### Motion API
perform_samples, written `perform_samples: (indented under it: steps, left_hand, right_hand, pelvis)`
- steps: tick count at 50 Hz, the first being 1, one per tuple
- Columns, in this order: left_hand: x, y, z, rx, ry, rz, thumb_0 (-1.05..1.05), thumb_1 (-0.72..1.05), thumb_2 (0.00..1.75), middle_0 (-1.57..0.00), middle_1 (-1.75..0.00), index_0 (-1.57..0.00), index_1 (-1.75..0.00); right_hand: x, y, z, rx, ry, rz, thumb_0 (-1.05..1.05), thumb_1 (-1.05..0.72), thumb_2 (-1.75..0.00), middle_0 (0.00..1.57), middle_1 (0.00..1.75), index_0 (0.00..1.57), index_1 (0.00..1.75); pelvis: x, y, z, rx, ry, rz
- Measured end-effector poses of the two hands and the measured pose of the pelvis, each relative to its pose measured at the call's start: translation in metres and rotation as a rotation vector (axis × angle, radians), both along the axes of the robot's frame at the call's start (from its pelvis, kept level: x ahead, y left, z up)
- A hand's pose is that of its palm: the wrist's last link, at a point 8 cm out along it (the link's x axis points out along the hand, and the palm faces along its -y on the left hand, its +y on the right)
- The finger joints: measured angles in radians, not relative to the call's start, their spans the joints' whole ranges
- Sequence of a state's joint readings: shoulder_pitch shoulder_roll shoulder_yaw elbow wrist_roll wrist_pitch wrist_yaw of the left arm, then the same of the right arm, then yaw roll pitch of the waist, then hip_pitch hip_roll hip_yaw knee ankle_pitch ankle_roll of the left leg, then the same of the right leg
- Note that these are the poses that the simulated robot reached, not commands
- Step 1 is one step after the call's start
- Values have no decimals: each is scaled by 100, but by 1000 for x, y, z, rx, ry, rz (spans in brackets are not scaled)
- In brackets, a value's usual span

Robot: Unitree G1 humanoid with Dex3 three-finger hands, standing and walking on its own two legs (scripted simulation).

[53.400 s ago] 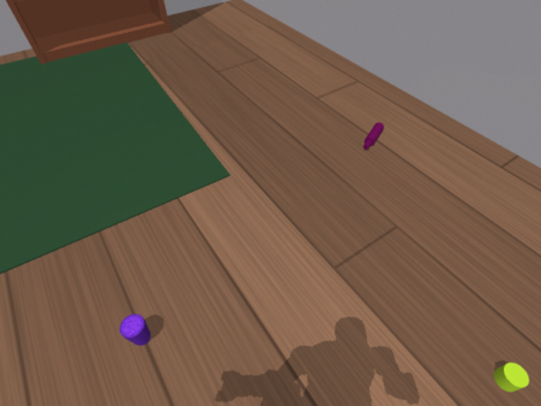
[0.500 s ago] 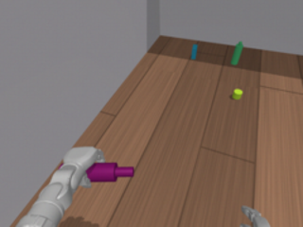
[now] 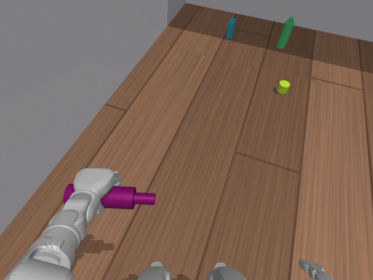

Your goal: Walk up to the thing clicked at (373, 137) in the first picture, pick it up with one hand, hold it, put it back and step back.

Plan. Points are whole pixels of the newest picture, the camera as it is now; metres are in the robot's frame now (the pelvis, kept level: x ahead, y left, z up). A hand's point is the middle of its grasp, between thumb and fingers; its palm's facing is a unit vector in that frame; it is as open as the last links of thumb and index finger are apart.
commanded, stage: crouch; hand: left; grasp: from above
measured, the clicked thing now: (112, 197) +0.34 +0.20 -0.12
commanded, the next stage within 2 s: lower in 1.42 s
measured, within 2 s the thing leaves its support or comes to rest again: neither
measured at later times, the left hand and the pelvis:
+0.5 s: hand (120, 203) +0.40 +0.23 -0.34, palm faces -0.47 +0.04 -0.88, open 8.5 cm; pelvis -0.04 +0.01 -0.21, yaw -2 degrees
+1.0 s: hand (126, 207) +0.43 +0.24 -0.49, palm faces -0.48 -0.01 -0.88, open 8.5 cm; pelvis -0.04 +0.00 -0.31, yaw -6 degrees
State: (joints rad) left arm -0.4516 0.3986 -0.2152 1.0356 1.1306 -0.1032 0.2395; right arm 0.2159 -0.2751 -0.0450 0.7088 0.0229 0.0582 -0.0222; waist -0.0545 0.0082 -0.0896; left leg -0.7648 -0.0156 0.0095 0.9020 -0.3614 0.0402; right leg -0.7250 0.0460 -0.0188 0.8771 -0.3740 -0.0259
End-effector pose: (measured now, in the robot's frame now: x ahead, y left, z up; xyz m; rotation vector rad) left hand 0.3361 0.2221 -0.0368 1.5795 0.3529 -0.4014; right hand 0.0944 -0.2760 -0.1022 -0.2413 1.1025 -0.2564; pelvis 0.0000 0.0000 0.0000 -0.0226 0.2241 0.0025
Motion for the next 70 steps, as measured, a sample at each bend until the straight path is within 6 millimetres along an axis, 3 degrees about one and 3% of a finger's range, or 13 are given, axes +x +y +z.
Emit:
perform_samples:
  steps: [8, 13, 17, 24, 35, 46, 62, 70]
  left_hand:
    - [32, 5, -80, 23, -50, 15, 1, 23, 31, -82, -36, -84, -34]
    - [47, 2, -132, 21, -45, 16, 1, 23, 32, -82, -37, -84, -35]
    - [56, 1, -172, 20, -29, 22, 1, 23, 32, -82, -37, -84, -35]
    - [69, 8, -240, 10, 8, 35, 1, 22, 31, -83, -36, -85, -34]
    - [87, 17, -327, -20, 4, 33, 1, 20, 31, -85, -35, -88, -33]
    - [99, 20, -380, -30, 17, 53, 1, 19, 32, -87, -35, -89, -33]
    - [117, 20, -429, -27, 25, 42, 1, 19, 30, -87, -35, -89, -33]
    - [121, 23, -447, -23, 26, 43, 1, 21, 27, -88, -33, -90, -31]
  right_hand:
    - [-66, -12, -71, -60, 134, -63, 1, -89, -89, 20, 30, 21, 30]
    - [-100, -5, -117, -62, 211, -98, 1, -89, -89, 20, 30, 20, 30]
    - [-116, 4, -151, -47, 252, -105, 1, -89, -89, 20, 30, 20, 30]
    - [-120, 17, -204, -17, 282, -70, 1, -89, -90, 20, 30, 21, 30]
    - [-96, 11, -261, -21, 301, 23, 1, -90, -90, 20, 30, 21, 30]
    - [-92, 5, -291, -19, 332, 62, 1, -91, -90, 20, 30, 21, 30]
    - [-133, 6, -323, 1, 435, 44, 1, -92, -91, 20, 30, 20, 30]
    - [-142, 8, -335, 1, 461, 51, 1, -92, -91, 20, 30, 20, 30]
  pelvis:
    - [-20, 5, -73, -18, 175, -9]
    - [-29, 8, -117, -23, 257, -15]
    - [-35, 9, -148, -27, 309, -18]
    - [-39, 10, -198, -41, 389, -19]
    - [-38, 8, -260, -68, 464, -28]
    - [-38, 4, -295, -76, 478, -43]
    - [-44, 2, -337, -86, 456, -75]
    - [-46, 2, -353, -94, 442, -88]
